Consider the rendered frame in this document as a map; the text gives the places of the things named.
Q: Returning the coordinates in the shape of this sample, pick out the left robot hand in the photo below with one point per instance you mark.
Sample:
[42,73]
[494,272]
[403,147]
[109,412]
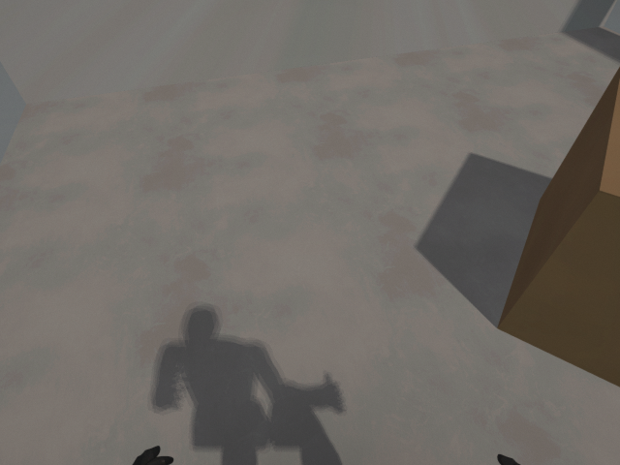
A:
[149,457]

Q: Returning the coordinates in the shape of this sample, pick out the pedestal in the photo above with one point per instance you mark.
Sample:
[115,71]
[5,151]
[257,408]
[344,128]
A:
[565,294]

